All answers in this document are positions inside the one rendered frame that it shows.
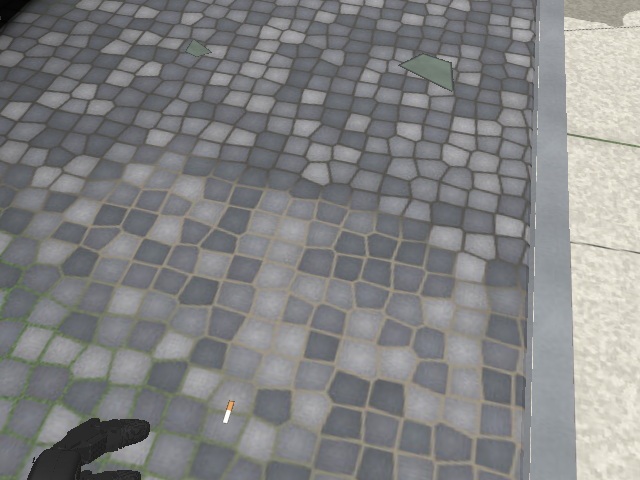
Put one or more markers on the left robot hand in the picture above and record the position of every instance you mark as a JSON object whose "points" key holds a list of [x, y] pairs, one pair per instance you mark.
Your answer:
{"points": [[85, 443]]}

